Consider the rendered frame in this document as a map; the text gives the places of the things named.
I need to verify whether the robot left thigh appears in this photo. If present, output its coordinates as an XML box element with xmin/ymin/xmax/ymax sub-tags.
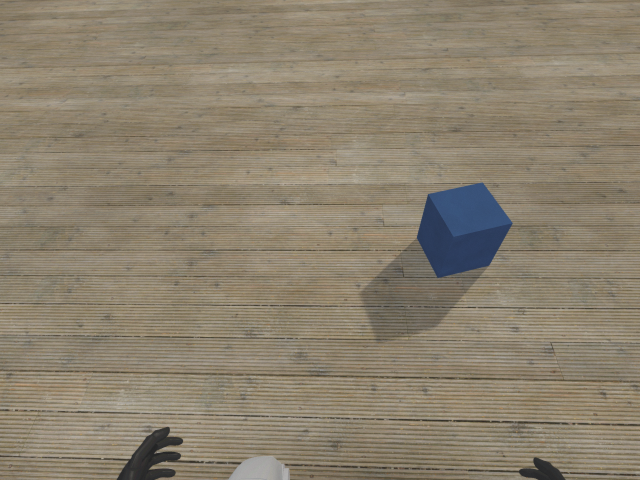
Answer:
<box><xmin>228</xmin><ymin>456</ymin><xmax>290</xmax><ymax>480</ymax></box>

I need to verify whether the robot left hand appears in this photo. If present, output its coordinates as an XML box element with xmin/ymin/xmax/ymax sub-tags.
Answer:
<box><xmin>117</xmin><ymin>427</ymin><xmax>183</xmax><ymax>480</ymax></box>

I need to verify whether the robot right hand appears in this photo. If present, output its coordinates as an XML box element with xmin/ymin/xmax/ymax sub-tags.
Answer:
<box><xmin>519</xmin><ymin>457</ymin><xmax>565</xmax><ymax>480</ymax></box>

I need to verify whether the carton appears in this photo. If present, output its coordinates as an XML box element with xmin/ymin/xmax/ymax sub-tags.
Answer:
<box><xmin>417</xmin><ymin>182</ymin><xmax>513</xmax><ymax>278</ymax></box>

